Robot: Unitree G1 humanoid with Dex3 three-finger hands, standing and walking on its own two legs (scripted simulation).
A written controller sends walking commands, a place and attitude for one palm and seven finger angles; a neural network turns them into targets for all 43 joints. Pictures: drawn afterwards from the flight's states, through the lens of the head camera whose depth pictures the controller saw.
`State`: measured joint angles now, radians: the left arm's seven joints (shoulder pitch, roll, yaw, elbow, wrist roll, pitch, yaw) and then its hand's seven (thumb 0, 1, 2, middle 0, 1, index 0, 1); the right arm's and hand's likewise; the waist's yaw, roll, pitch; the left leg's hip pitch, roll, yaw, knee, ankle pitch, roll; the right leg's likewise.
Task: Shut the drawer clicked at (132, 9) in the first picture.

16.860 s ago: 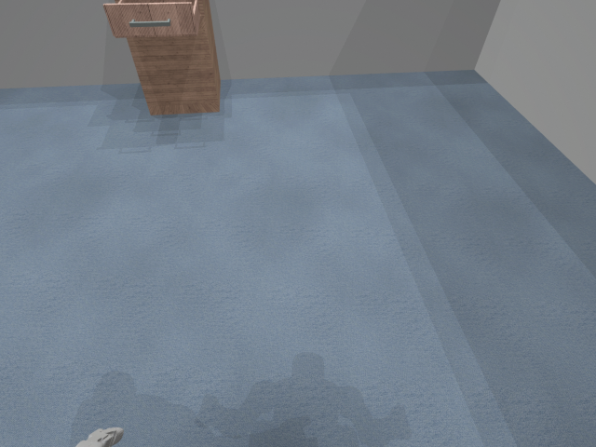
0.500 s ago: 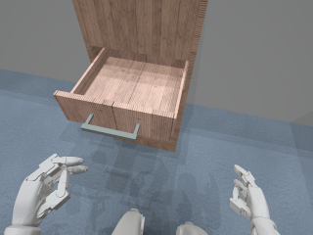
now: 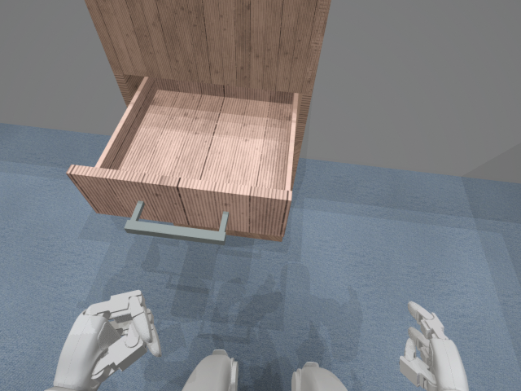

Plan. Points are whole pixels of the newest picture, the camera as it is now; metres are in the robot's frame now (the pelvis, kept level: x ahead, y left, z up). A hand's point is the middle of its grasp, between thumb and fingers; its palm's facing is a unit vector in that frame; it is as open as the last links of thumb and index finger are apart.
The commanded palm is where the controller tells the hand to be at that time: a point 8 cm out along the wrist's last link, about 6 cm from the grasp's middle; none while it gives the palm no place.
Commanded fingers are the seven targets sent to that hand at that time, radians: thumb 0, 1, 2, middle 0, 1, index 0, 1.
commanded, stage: raise the hand and make a fist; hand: left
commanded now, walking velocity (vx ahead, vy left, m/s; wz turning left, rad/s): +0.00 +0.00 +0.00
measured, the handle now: (179, 222) +0.40 +0.17 -0.04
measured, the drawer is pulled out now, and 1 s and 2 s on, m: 0.28 0.28 0.28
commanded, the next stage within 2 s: bring the fist close to the handle in 0.78 s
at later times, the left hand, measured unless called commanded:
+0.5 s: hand (138, 324) +0.20 +0.16 +0.07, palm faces -0.06 -1.00 -0.01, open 3.3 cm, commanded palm +0.18 +0.21 +0.06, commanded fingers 0.00 0.90 0.90 -1.40 -1.60 -1.40 -1.60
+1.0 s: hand (159, 325) +0.20 +0.14 +0.05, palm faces -0.07 -1.00 -0.05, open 3.3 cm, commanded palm +0.19 +0.21 +0.05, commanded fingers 0.00 0.90 0.90 -1.40 -1.60 -1.40 -1.60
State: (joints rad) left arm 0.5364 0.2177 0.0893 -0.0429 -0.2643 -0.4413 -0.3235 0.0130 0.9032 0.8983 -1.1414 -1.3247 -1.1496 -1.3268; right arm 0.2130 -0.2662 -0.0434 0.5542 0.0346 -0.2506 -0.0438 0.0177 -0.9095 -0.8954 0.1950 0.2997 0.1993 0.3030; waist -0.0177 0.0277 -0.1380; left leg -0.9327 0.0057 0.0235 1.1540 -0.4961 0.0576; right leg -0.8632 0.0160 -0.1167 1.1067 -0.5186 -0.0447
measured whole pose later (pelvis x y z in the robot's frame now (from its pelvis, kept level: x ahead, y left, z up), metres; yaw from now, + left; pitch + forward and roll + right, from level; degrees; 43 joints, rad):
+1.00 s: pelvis +0.01 -0.01 +0.00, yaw +0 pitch +16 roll -3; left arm 0.56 0.22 0.02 -0.16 -0.18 -0.38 -0.17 0.01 0.90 0.90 -1.39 -1.60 -1.40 -1.60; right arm 0.23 -0.23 0.02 0.43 0.02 -0.12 -0.03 0.01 -0.91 -0.89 0.20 0.30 0.20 0.30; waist -0.02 0.03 -0.17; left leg -0.92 0.01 0.01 1.16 -0.52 0.04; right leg -0.85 0.02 -0.13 1.11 -0.55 -0.06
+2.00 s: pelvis -0.01 +0.01 -0.06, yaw -1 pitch +25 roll -4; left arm 0.06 0.22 0.06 0.19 -0.18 -0.42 -0.18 0.01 0.90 0.90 -1.39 -1.60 -1.40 -1.60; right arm 0.18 -0.26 0.03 0.51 0.00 -0.08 0.01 0.01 -0.91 -0.89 0.20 0.30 0.20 0.30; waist -0.04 0.03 -0.20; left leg -1.30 0.01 0.03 1.43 -0.58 0.07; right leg -1.22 0.01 -0.12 1.38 -0.60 -0.04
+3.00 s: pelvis -0.02 -0.01 -0.06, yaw +0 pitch +25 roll -4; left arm -0.18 0.27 0.08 0.43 -0.16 -0.45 -0.17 -0.06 0.80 0.97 -1.39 -1.60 -1.40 -1.60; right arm 0.18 -0.27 0.03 0.59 0.01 -0.04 -0.02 0.01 -0.91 -0.89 0.20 0.30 0.20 0.30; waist -0.03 0.03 -0.18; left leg -1.31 0.01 0.00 1.43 -0.56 0.05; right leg -1.23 0.01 -0.15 1.38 -0.60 -0.06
